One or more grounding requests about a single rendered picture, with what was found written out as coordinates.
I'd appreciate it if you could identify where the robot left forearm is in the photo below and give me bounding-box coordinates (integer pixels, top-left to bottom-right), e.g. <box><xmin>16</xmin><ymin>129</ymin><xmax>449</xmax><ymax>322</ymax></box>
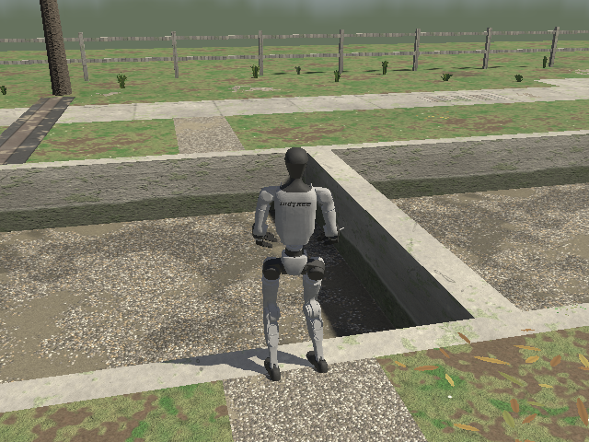
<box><xmin>252</xmin><ymin>223</ymin><xmax>264</xmax><ymax>241</ymax></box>

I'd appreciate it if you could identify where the robot head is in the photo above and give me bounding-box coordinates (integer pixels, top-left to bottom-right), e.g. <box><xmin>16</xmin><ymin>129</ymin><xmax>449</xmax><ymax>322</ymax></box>
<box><xmin>280</xmin><ymin>147</ymin><xmax>312</xmax><ymax>192</ymax></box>

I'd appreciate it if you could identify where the right robot upper arm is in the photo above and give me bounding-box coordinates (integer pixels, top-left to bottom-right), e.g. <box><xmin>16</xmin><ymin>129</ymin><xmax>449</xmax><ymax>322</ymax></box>
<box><xmin>315</xmin><ymin>187</ymin><xmax>338</xmax><ymax>237</ymax></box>

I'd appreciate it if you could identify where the robot right thigh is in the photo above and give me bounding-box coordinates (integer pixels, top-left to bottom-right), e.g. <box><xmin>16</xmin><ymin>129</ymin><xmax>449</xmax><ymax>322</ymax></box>
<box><xmin>303</xmin><ymin>257</ymin><xmax>325</xmax><ymax>319</ymax></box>

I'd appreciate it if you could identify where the robot right forearm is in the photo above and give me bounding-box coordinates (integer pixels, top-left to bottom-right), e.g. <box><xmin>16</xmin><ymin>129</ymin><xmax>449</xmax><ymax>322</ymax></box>
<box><xmin>328</xmin><ymin>223</ymin><xmax>340</xmax><ymax>240</ymax></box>

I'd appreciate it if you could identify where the left robot upper arm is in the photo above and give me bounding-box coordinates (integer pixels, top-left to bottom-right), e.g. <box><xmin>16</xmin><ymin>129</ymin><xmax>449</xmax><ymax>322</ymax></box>
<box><xmin>253</xmin><ymin>186</ymin><xmax>277</xmax><ymax>236</ymax></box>

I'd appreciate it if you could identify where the left robot hand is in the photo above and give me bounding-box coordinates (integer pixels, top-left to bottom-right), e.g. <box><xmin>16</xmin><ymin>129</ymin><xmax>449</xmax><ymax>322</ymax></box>
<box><xmin>256</xmin><ymin>232</ymin><xmax>277</xmax><ymax>248</ymax></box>

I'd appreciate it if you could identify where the right robot hand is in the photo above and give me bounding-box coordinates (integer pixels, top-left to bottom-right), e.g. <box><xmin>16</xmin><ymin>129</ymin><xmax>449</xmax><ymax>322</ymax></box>
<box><xmin>318</xmin><ymin>232</ymin><xmax>339</xmax><ymax>246</ymax></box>

